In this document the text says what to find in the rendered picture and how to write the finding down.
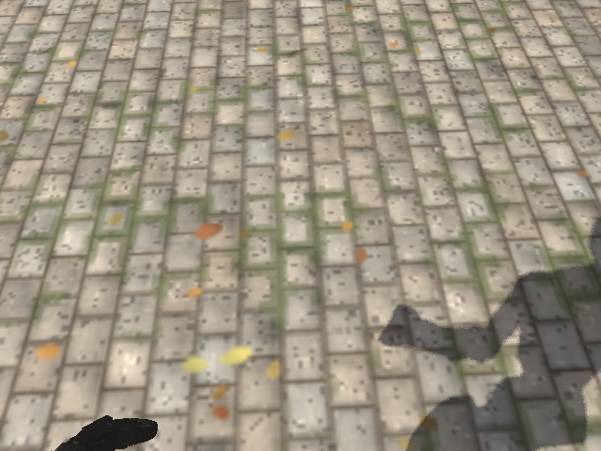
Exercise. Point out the left robot hand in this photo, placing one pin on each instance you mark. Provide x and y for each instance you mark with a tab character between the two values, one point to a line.
106	434

